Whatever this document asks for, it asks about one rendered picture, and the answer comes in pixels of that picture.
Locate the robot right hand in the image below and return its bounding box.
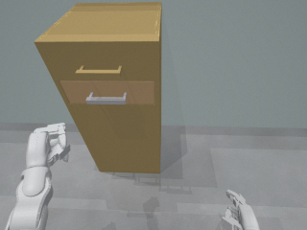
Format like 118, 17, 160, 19
222, 190, 260, 230

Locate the cabinet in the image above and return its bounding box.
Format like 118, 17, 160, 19
34, 2, 162, 173

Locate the handle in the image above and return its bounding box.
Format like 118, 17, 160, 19
86, 92, 127, 104
75, 70, 122, 79

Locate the drawer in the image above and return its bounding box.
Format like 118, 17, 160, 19
60, 80, 155, 104

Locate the robot left hand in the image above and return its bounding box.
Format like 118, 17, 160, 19
26, 123, 71, 169

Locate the left robot forearm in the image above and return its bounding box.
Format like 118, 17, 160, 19
4, 166, 54, 230

